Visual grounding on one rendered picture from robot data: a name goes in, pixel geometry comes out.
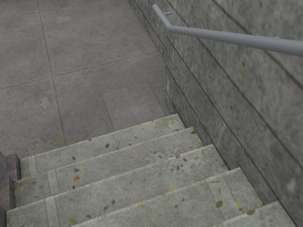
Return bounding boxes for stairs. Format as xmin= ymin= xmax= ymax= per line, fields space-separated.
xmin=6 ymin=113 xmax=296 ymax=227

